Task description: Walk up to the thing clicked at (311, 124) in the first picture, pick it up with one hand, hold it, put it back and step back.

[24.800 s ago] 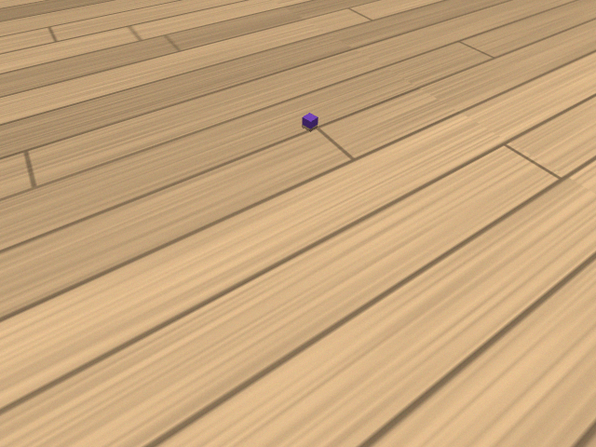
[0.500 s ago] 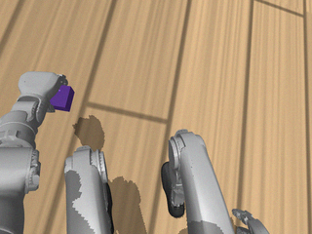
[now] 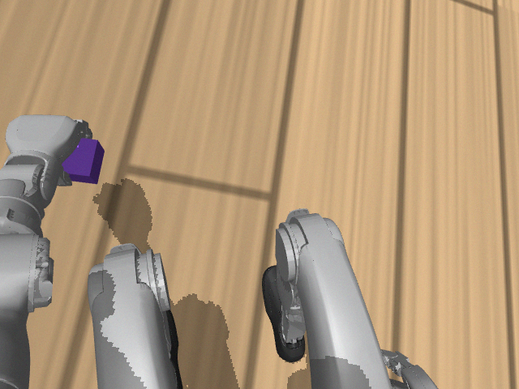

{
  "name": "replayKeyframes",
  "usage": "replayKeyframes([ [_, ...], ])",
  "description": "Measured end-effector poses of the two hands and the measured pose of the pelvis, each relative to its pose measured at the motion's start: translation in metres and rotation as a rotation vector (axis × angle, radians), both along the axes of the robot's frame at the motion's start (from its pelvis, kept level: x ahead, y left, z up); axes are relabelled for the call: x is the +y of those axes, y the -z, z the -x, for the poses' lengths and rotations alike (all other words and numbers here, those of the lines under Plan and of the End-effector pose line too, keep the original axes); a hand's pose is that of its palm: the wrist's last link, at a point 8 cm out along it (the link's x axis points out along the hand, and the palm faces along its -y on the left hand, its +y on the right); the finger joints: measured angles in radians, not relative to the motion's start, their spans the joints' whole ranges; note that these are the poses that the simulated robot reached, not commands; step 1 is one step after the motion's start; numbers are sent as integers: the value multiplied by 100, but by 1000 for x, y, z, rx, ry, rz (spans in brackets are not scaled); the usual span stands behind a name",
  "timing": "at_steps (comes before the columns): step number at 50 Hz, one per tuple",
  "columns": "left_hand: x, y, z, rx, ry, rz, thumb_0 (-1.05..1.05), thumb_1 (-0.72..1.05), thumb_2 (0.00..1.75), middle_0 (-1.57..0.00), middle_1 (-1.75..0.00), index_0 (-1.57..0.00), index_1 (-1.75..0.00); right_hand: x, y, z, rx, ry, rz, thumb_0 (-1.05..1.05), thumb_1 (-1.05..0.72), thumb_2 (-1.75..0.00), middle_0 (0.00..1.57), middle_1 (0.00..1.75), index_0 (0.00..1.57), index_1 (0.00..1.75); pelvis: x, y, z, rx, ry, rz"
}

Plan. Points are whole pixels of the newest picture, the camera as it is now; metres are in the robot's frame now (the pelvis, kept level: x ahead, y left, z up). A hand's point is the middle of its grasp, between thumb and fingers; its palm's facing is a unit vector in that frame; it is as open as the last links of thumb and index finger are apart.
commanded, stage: lower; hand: left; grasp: from above
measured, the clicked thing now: (76, 159) +0.49 +0.23 -0.21
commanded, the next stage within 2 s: rest in 0.24 s
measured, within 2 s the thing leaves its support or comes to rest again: rests again in 1.82 s
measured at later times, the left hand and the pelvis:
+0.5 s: hand (72, 166) +0.48 +0.25 -0.22, palm faces -0.47 +0.00 -0.88, open 9.0 cm; pelvis +0.00 +0.00 -0.03, yaw -2 degrees
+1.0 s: hand (77, 169) +0.49 +0.25 -0.26, palm faces -0.46 -0.02 -0.89, open 9.0 cm; pelvis +0.01 +0.00 -0.04, yaw -5 degrees
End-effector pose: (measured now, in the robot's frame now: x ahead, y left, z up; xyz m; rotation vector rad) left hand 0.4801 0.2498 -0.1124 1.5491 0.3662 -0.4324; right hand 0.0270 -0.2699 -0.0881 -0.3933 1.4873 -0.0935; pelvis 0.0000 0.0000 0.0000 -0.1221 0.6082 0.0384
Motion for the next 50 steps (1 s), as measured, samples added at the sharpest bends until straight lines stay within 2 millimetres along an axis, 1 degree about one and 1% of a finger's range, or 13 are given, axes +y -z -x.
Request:
replayKeyframes([
  [6,-2,17,1,16,8,20,2,27,23,-118,-24,-79,-21,-5,3,-1,8,-21,12,0,-92,-90,20,30,20,30,-1,7,-1,-9,4,6],
  [14,-5,35,-1,-14,21,33,2,27,23,-119,-24,-79,-21,-9,9,3,25,-40,25,0,-92,-90,20,30,20,29,-2,20,-1,-25,11,12],
  [25,-3,52,-6,-16,-8,21,2,28,22,-118,-25,-79,-20,-2,17,8,36,-63,4,0,-91,-90,20,30,20,29,-1,30,-4,-33,21,22],
  [31,-4,65,-11,-6,-16,34,2,29,21,-117,-26,-78,-20,0,17,8,38,-85,9,0,-91,-89,20,30,20,30,0,35,-4,-41,27,35],
  [37,-1,78,-10,-6,-18,47,2,29,21,-116,-26,-78,-19,-2,14,11,55,-101,23,0,-91,-89,20,30,20,30,1,39,-4,-54,33,47],
  [42,1,84,-8,-12,-7,45,2,29,21,-116,-26,-78,-19,-3,11,13,70,-120,30,0,-91,-89,20,30,20,30,1,42,-5,-64,37,53],
  [50,1,88,-12,-29,-9,45,2,29,21,-117,-26,-79,-19,-1,10,11,63,-144,24,0,-91,-90,20,30,20,30,3,44,-6,-72,42,64],
])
